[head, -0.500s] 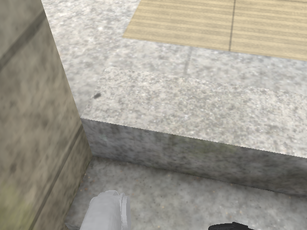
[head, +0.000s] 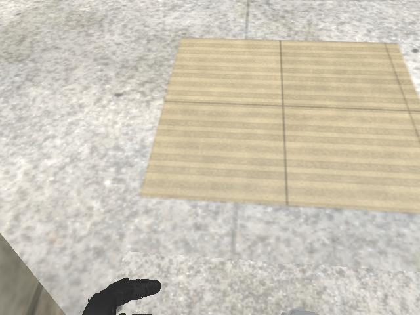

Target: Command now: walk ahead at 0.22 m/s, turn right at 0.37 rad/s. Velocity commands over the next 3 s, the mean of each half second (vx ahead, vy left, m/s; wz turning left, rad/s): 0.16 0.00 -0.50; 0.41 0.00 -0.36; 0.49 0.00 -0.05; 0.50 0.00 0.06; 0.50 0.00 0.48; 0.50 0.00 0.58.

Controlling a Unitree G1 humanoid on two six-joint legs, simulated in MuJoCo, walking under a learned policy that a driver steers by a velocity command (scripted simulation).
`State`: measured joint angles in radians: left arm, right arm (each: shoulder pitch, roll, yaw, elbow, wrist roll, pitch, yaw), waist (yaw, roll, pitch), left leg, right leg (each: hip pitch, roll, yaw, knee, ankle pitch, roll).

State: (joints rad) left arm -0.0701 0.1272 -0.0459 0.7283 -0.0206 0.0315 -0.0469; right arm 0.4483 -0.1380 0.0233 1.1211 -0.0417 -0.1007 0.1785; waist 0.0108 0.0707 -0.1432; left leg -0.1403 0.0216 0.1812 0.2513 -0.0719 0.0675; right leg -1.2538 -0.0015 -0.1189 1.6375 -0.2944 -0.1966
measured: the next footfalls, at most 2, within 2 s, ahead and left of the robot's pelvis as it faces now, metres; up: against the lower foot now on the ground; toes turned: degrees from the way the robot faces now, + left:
right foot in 0.02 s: +0.16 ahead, -0.08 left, +0.21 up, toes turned +1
left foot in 0.66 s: +0.32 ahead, +0.14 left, +0.41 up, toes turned -16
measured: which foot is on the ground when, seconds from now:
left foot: down 0.00-0.04, up 0.06-0.64, down 0.66-1.00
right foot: up 0.00-0.00, down 0.02-0.68, up 0.70-1.00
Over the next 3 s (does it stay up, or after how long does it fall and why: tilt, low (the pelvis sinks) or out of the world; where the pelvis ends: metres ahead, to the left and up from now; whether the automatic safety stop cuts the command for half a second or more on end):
stays up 1.05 -0.47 0.37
